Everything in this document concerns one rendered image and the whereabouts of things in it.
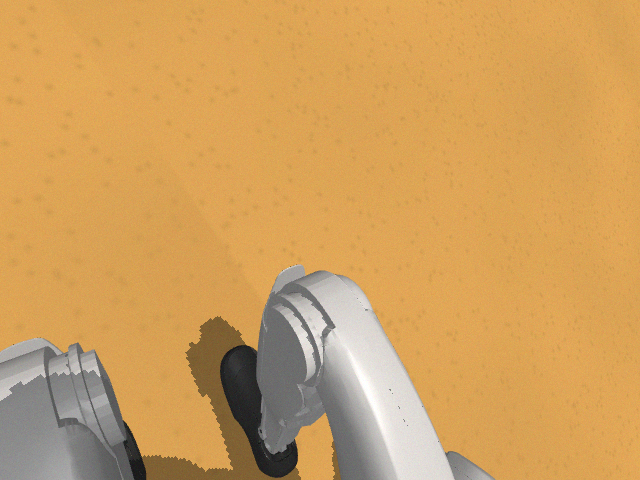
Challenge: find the right robot hand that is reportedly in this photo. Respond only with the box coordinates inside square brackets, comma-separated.
[445, 451, 495, 480]

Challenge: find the right robot foot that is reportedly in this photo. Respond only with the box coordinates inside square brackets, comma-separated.
[220, 345, 298, 478]

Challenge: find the left robot foot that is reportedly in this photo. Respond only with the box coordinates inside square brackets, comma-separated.
[123, 420, 146, 480]

